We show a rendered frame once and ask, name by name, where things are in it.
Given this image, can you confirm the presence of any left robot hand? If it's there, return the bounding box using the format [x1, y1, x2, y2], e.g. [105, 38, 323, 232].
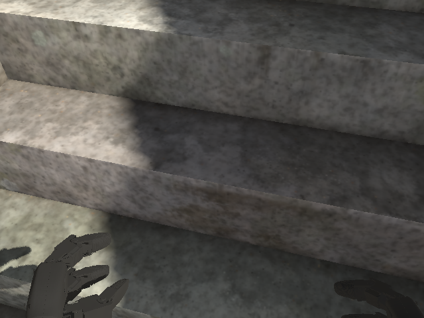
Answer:
[24, 233, 129, 318]

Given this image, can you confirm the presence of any right robot hand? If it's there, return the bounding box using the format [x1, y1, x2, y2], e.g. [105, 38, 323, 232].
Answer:
[334, 278, 424, 318]

